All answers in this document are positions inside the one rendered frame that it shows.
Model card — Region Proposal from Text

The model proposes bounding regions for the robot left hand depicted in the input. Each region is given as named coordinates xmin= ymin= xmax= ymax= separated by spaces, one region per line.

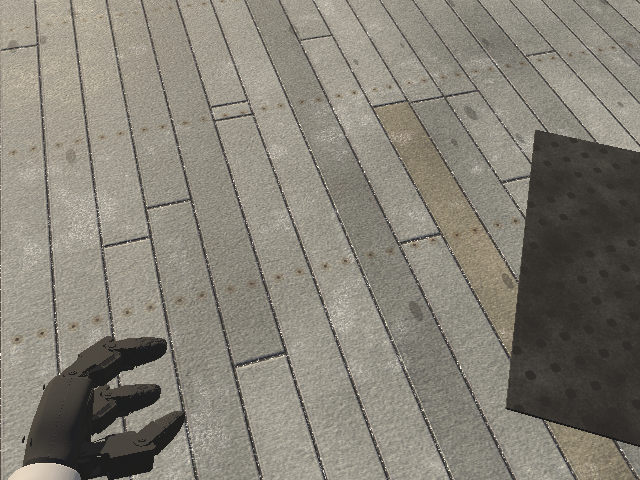
xmin=22 ymin=336 xmax=185 ymax=480

